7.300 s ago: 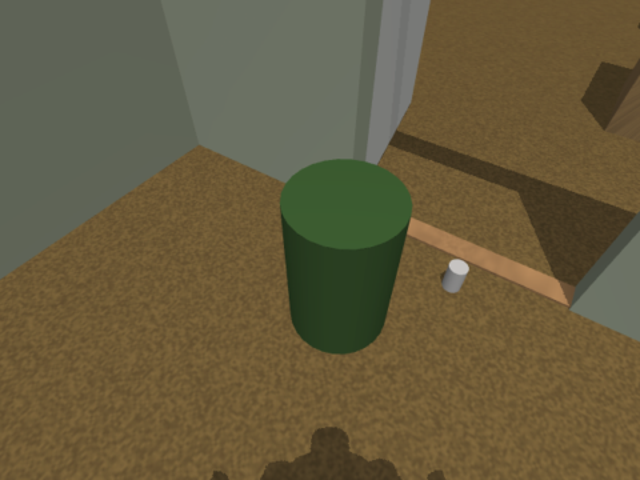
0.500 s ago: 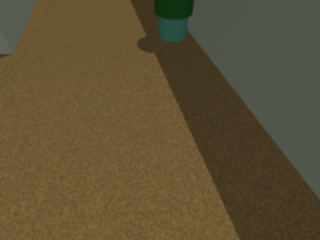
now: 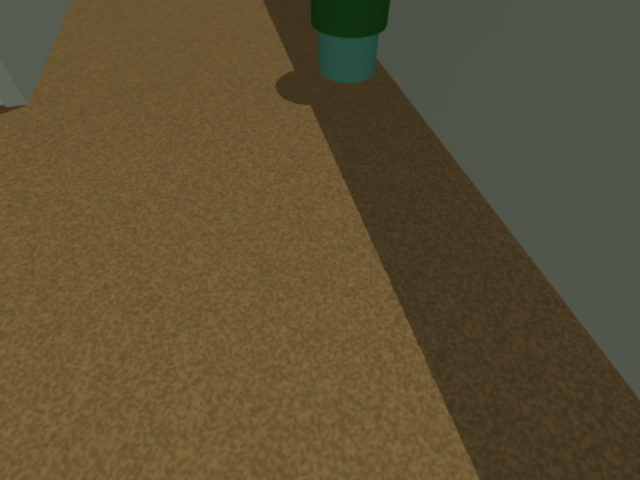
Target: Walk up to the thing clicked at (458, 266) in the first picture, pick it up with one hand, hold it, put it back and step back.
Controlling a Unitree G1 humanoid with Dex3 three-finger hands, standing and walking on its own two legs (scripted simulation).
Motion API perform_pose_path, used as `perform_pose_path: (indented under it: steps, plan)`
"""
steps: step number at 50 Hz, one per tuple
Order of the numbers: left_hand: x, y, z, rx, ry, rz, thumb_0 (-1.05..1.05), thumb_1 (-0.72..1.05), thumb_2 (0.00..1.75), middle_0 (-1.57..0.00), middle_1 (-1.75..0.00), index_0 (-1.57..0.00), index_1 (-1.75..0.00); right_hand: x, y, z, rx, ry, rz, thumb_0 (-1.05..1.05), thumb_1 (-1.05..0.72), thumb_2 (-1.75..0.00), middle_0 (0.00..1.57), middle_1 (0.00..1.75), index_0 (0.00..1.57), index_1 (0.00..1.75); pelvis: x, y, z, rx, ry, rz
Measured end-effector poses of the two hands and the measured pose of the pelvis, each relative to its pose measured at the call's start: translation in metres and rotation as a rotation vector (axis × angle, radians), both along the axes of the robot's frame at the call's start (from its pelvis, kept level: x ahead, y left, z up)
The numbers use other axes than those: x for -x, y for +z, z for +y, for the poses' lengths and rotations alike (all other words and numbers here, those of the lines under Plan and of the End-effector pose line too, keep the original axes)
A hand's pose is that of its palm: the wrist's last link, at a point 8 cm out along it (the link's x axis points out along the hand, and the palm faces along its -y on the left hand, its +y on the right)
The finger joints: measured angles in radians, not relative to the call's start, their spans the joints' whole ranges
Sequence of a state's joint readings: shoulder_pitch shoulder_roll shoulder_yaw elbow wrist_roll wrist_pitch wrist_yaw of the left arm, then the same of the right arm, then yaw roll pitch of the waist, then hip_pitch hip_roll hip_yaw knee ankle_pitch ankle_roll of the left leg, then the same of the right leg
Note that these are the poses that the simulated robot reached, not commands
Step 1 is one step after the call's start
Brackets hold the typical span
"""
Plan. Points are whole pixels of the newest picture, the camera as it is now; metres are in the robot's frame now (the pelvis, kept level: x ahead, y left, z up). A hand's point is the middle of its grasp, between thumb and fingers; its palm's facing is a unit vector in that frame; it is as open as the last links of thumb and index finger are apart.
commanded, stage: stand
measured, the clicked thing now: out of the picture -0.27 +0.97 -0.73
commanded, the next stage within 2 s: walk up in 0.18 s
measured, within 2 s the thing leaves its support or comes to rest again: neither
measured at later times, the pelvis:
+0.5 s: pelvis +0.06 -0.05 -0.02, yaw -2 degrees
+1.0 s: pelvis +0.28 -0.02 -0.02, yaw -1 degrees
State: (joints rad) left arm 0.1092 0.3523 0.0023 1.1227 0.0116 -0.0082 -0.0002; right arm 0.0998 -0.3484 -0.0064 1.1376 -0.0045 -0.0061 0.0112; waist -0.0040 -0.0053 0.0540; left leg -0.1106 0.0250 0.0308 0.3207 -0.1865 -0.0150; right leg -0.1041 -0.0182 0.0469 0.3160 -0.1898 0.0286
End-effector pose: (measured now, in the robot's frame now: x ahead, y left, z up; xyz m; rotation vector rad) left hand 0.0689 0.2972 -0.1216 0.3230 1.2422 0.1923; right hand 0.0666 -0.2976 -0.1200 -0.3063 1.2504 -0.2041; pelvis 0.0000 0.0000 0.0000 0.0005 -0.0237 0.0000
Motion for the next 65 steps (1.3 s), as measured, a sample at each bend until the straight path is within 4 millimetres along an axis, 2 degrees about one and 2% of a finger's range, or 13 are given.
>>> perform_pose_path:
  steps: [12,16,22,26,30,34,40,44,46,51,56,61,65]
  plan:
    - [-0.002,0.001,0.002,0.007,-0.005,-0.016,0.01,0.91,0.90,-0.20,-0.30,-0.20,-0.30,-0.006,0.002,-0.003,-0.013,0.003,-0.039,0.00,-0.91,-0.90,0.20,0.30,0.21,0.30,-0.006,-0.002,-0.002,-0.004,-0.008,-0.001]
    - [-0.012,0.005,0.007,-0.017,-0.032,0.001,0.01,0.91,0.90,-0.21,-0.30,-0.21,-0.30,-0.002,0.003,-0.022,-0.004,-0.031,-0.071,0.00,-0.91,-0.90,0.20,0.30,0.21,0.30,-0.017,-0.005,-0.011,-0.005,-0.036,0.005]
    - [-0.048,0.015,-0.004,-0.071,-0.064,-0.041,0.01,0.91,0.90,-0.20,-0.30,-0.20,-0.30,0.006,-0.010,-0.069,0.016,-0.069,0.003,0.00,-0.91,-0.90,0.20,0.30,0.21,0.30,-0.045,-0.016,-0.040,-0.015,-0.052,-0.022]
    - [-0.054,0.018,-0.015,-0.097,-0.020,-0.072,0.01,0.91,0.90,-0.20,-0.30,-0.20,-0.30,-0.018,-0.017,-0.087,0.025,-0.067,0.041,0.00,-0.91,-0.90,0.20,0.30,0.20,0.30,-0.071,-0.018,-0.052,0.013,-0.042,-0.030]
    - [-0.060,0.025,-0.024,-0.085,0.011,-0.036,0.01,0.91,0.90,-0.20,-0.30,-0.20,-0.30,-0.063,-0.007,-0.087,0.003,-0.040,-0.011,0.01,-0.91,-0.90,0.20,0.30,0.20,0.30,-0.100,-0.009,-0.055,0.021,-0.045,-0.031]
    - [-0.079,0.020,-0.027,-0.068,0.026,-0.017,0.01,0.91,0.90,-0.21,-0.30,-0.21,-0.30,-0.108,-0.002,-0.081,-0.005,-0.001,-0.041,0.00,-0.91,-0.90,0.20,0.30,0.20,0.30,-0.131,-0.008,-0.055,0.036,-0.035,-0.029]
    - [-0.134,-0.003,-0.021,-0.026,0.030,-0.021,0.01,0.90,0.90,-0.21,-0.30,-0.21,-0.30,-0.184,0.000,-0.063,0.003,0.065,-0.036,0.00,-0.91,-0.90,0.20,0.30,0.20,0.30,-0.189,-0.018,-0.045,0.052,-0.003,-0.024]
    - [-0.185,-0.028,-0.007,-0.004,0.022,-0.019,0.01,0.90,0.90,-0.21,-0.30,-0.21,-0.30,-0.244,-0.001,-0.046,0.033,0.084,-0.085,0.00,-0.91,-0.90,0.20,0.30,0.20,0.30,-0.233,-0.032,-0.030,0.018,0.000,-0.026]
    - [-0.213,-0.033,-0.005,0.006,0.007,-0.016,0.01,0.91,0.90,-0.21,-0.30,-0.21,-0.30,-0.266,0.002,-0.039,0.046,0.080,-0.138,0.00,-0.91,-0.90,0.20,0.30,0.20,0.30,-0.250,-0.034,-0.022,0.010,-0.009,-0.030]
    - [-0.288,-0.016,-0.005,0.026,-0.057,-0.069,0.01,0.91,0.90,-0.20,-0.30,-0.20,-0.30,-0.294,0.019,-0.028,0.041,0.022,-0.172,0.00,-0.91,-0.90,0.20,0.30,0.21,0.30,-0.293,-0.018,-0.016,0.012,-0.021,-0.033]
    - [-0.350,0.003,-0.003,0.010,-0.095,-0.124,0.01,0.91,0.90,-0.20,-0.30,-0.20,-0.30,-0.311,0.023,-0.031,0.041,0.003,-0.144,0.00,-0.91,-0.90,0.20,0.30,0.21,0.30,-0.336,-0.009,-0.017,0.000,-0.033,-0.035]
    - [-0.402,0.014,-0.008,-0.021,-0.128,-0.123,0.01,0.91,0.90,-0.20,-0.30,-0.20,-0.30,-0.333,0.010,-0.045,0.021,-0.016,-0.109,0.00,-0.91,-0.90,0.20,0.30,0.21,0.30,-0.379,-0.013,-0.027,-0.018,-0.050,-0.033]
    - [-0.442,0.014,-0.019,-0.061,-0.130,-0.132,0.01,0.91,0.90,-0.20,-0.30,-0.20,-0.30,-0.361,-0.013,-0.064,-0.004,-0.033,-0.083,0.00,-0.91,-0.90,0.20,0.30,0.21,0.30,-0.420,-0.026,-0.044,-0.028,-0.051,-0.024]
